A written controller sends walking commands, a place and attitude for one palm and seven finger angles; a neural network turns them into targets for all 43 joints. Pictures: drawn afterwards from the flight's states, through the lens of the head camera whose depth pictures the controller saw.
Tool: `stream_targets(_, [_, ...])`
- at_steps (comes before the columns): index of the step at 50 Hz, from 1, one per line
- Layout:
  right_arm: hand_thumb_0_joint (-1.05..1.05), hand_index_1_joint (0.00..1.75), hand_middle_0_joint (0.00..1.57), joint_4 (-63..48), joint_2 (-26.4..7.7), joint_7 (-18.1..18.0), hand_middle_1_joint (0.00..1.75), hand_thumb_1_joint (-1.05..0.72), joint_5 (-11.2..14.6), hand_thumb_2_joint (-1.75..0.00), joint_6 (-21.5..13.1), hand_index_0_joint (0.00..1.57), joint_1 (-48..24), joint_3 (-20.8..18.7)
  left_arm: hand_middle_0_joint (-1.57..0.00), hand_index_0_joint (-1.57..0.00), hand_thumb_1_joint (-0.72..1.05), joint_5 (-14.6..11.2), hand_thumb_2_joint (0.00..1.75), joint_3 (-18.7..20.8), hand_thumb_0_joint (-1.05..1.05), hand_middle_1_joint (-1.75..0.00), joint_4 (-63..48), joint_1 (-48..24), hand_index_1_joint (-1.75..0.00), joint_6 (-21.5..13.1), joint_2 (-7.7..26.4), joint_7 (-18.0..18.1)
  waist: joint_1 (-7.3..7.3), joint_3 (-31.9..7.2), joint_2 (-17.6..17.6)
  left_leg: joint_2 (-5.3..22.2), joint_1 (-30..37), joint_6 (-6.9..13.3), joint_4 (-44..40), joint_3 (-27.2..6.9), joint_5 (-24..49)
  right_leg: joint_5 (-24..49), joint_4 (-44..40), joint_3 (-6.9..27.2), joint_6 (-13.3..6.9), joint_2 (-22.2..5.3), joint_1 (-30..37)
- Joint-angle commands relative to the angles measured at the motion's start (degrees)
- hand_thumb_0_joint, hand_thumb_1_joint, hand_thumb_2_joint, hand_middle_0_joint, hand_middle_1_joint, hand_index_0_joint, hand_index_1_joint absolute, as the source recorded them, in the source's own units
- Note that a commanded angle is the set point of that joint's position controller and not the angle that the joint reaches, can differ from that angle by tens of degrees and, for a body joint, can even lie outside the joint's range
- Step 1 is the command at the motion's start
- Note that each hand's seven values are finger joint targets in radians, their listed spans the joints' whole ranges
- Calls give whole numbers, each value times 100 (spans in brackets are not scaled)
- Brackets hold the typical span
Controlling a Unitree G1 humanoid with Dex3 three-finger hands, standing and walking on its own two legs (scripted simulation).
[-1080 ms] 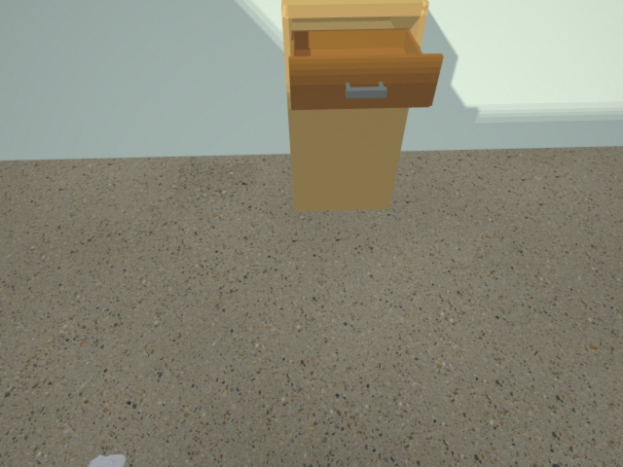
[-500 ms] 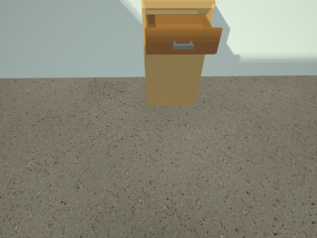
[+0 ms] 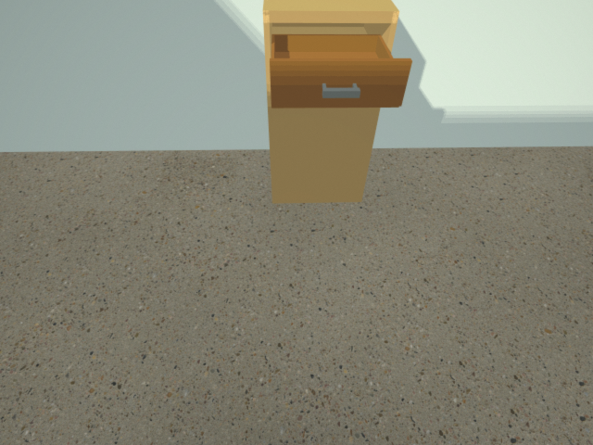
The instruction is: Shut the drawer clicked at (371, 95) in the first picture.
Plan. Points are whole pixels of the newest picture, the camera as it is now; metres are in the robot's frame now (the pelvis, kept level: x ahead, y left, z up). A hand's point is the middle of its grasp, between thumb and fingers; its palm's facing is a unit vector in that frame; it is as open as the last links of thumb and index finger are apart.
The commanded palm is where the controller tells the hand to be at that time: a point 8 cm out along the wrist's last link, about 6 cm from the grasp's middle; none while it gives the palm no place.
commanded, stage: look at it before walking up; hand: left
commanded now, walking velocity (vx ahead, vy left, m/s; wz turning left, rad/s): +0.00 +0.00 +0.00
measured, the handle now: (340, 89) +1.04 -0.07 -0.01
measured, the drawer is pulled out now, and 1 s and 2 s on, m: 0.30 0.30 0.30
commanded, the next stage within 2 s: walk to a spot facing it in 0.36 s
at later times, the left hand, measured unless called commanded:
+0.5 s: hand out of the picture +0.06 +0.24 -0.16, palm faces -0.02 -0.95 -0.32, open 7.4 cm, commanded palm none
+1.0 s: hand out of the picture +0.03 +0.15 -0.16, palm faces -0.14 -0.97 -0.22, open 7.4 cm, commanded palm none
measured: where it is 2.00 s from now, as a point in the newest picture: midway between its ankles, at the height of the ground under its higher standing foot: (338, 417)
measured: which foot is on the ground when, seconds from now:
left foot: down 0.00-0.82, up 0.84-1.00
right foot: down 0.00-1.00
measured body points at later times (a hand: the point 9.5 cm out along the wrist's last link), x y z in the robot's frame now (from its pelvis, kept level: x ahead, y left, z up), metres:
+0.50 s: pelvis +0.01 +0.00 +0.00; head +0.01 +0.00 +0.45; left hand +0.07 +0.29 -0.14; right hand +0.07 -0.28 -0.14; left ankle +0.00 +0.13 -0.74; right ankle +0.00 -0.11 -0.74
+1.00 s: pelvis +0.03 -0.03 -0.01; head +0.04 -0.06 +0.44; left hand +0.04 +0.20 -0.15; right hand +0.04 -0.29 -0.16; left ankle +0.06 +0.11 -0.66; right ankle -0.01 -0.10 -0.74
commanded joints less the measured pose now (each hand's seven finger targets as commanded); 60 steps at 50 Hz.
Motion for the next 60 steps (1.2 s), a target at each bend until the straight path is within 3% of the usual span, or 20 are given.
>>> stream_targets(1, [0,30,20,-374,-1109,-99,30,-90,19,-90,-134,20,-196,-208,-20,-20,90,26,90,243,0,-30,-323,-152,-30,-140,1172,52,15,-108,-33,614,47,221,-379,-521,577,422,-504,618,-144,-652,-81])
stream_targets(25, [0,30,20,-319,-1157,-135,30,-90,19,-90,-150,20,-141,-226,-20,-20,90,21,90,262,0,-30,-297,-109,-30,-118,1160,49,-4,-169,17,676,278,209,-362,-436,842,860,-445,658,-142,-618,-48])
stream_targets(28, [0,30,20,-351,-576,-171,30,-90,15,-90,-60,20,193,-178,-20,-20,90,22,90,228,0,-30,-338,157,-30,50,632,68,-29,-136,-17,741,269,134,-84,-155,858,1189,-64,719,-85,-561,-329])
stream_targets(31, [0,30,20,-582,-628,-211,30,-90,10,-90,27,20,302,-289,-20,-20,90,48,90,299,0,-30,-544,313,-30,156,573,44,-23,-50,165,933,237,217,34,-122,701,1058,427,698,-67,-360,-756])
stream_targets(33, [0,30,20,-769,-707,-219,30,-90,0,-90,56,20,272,-380,-20,-20,90,63,90,340,0,-30,-713,389,-30,206,506,14,7,11,386,1187,114,375,-15,-241,545,751,905,575,-27,-182,-1015])
stream_targets(35, [0,30,20,-907,-814,-192,30,-90,-22,-90,47,20,284,-455,-20,-20,90,82,90,371,0,-30,-799,610,-30,232,322,-51,47,-87,850,1685,0,712,-361,-567,-393,-866,1796,169,17,86,-1136])
stream_targets(36, [0,30,20,-981,-851,-170,30,-90,-27,-90,34,20,260,-488,-20,-20,90,86,90,391,0,-30,-874,631,-30,252,243,-83,57,-38,1059,1937,-63,909,-596,-725,-987,-1457,2277,-54,51,67,-1273])
stream_targets(37, [0,30,20,-1049,-846,-155,30,-90,-39,-90,19,20,179,-526,-20,-20,90,93,90,430,0,-30,-976,598,-30,257,179,-126,80,138,1078,2095,-358,989,-698,-697,-1433,-1616,2372,-83,45,-129,-1252])
stream_targets(39, [0,30,20,-1132,-768,-126,30,-90,-62,-90,19,20,-74,-541,-20,-20,90,117,90,465,0,-30,-914,1092,-30,193,21,-189,386,257,676,1869,-1015,720,-94,-218,-1839,-1199,1639,-229,7,-156,-391])
stream_targets(40, [0,30,20,-1153,-646,-98,30,-90,-65,-90,44,20,-80,-523,-20,-20,90,138,90,499,0,-30,-757,1597,-30,139,38,-176,585,317,172,1494,-1614,473,845,193,-2211,-952,971,-288,-37,-32,303])
stream_targets(41, [0,30,20,-1311,-238,-51,30,-90,-5,-90,73,20,-110,-441,-20,-20,90,174,90,585,0,-30,-686,2061,-30,16,545,-102,769,424,-1606,645,-2684,3,2807,907,-2643,-2040,-493,1691,-430,-1012,662])
stream_targets(42, [0,30,20,-1635,-107,-12,30,-90,-24,-90,18,20,-566,-384,-20,-20,90,98,90,642,0,-30,-688,2388,-30,-59,864,0,878,740,-2274,152,-3590,-90,4101,627,-2558,-1992,-1573,3850,-959,-1985,348])
stream_targets(43, [0,30,20,-1683,-252,-9,30,-90,-24,-90,-8,20,-750,-424,-20,-20,90,60,90,641,0,-30,-756,2258,-30,-115,805,68,742,884,-1524,348,-3565,-19,4552,-58,-1878,-2116,-1719,4121,-1141,-1973,12])
stream_targets(44, [0,30,20,-1604,-203,17,30,-90,-25,-90,-55,20,-568,-462,-20,-20,90,71,90,613,0,-30,-846,1819,-30,-151,627,65,417,903,-759,509,-3517,-27,4644,-203,-1271,-2185,-1563,3661,-1257,-1847,-103])
stream_targets(45, [0,30,20,-1500,-205,44,30,-90,-56,-90,-81,20,-336,-478,-20,-20,90,73,90,568,0,-30,-950,1533,-30,-195,451,45,216,712,-300,594,-3253,-84,4510,-165,-848,-1849,-1394,3059,-1202,-1608,-153])
stream_targets(46, [0,30,20,-1389,-101,67,30,-90,-70,-90,-90,20,-201,-488,-20,-20,90,70,90,567,0,-30,-979,1467,-30,-240,364,38,156,518,-166,603,-3015,-140,4376,-56,-599,-1389,-1308,2638,-1132,-1423,-155])
stream_targets(48, [0,30,20,-1360,29,69,30,-90,-75,-90,-73,20,-38,-493,-20,-20,90,60,90,554,0,-30,-927,1579,-30,-305,223,20,105,378,-532,567,-2929,-214,4227,9,-213,-661,-1244,2150,-1028,-1178,-50])
stream_targets(51, [0,30,20,-1424,162,69,30,-90,-66,-90,-93,20,-144,-499,-20,-20,90,63,90,575,0,-30,-771,1956,-30,-364,137,25,198,216,-425,544,-3177,-289,4072,51,-15,25,-1114,2046,-1034,-1099,421])
stream_targets(55, [0,30,20,-1632,267,71,30,-90,-55,-90,-140,20,-546,-480,-20,-20,90,92,90,586,0,-30,-650,2230,-30,-372,64,49,356,186,-571,527,-3395,-336,3580,97,-54,336,-997,2135,-1109,-1081,774])
stream_targets(60, [0,30,20,-1883,390,85,30,-90,-14,-90,-218,20,-1015,-444,-20,-20,90,132,90,606,0,-30,-566,2299,-30,-338,106,97,497,302,-765,292,-2958,-257,2566,232,-339,1221,-720,2223,-1073,-1042,864])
